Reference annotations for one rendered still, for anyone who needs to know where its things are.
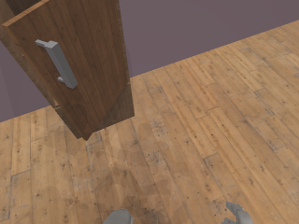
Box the cupboard door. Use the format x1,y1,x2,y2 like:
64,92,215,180
2,0,128,141

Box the robot left thigh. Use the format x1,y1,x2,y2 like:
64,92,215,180
103,209,134,224

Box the handle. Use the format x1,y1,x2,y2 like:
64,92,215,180
35,39,78,89

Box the right robot hand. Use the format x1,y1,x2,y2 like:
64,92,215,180
221,202,254,224

